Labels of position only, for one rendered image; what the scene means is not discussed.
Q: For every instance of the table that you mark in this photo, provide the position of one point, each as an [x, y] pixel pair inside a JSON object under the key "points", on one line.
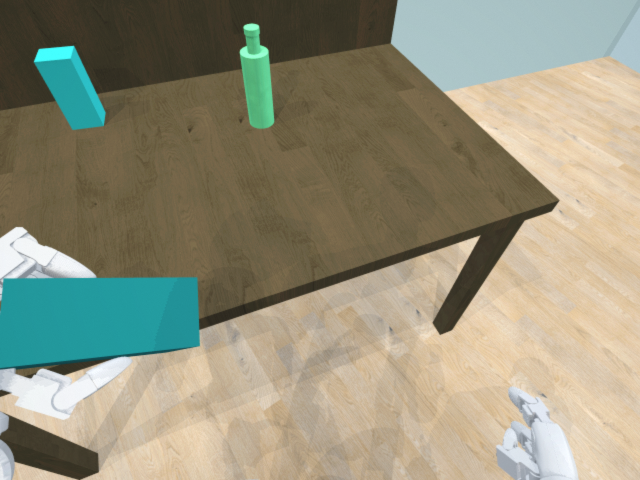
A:
{"points": [[368, 163]]}

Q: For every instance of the sponge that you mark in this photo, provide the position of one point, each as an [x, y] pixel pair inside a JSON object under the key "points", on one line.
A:
{"points": [[54, 321]]}

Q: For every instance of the right robot hand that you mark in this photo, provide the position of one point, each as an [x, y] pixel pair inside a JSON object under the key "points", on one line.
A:
{"points": [[547, 451]]}

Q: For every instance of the left robot hand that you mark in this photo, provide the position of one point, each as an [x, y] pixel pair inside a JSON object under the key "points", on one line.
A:
{"points": [[48, 392]]}

